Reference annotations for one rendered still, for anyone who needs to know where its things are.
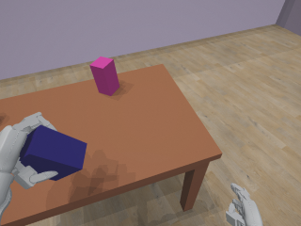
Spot table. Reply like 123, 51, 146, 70
0, 64, 222, 226

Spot robot right hand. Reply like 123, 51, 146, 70
226, 183, 263, 226

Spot robot left hand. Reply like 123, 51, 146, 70
0, 112, 58, 189

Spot robot left forearm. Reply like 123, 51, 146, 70
0, 171, 15, 226

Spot sponge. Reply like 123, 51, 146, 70
19, 125, 87, 181

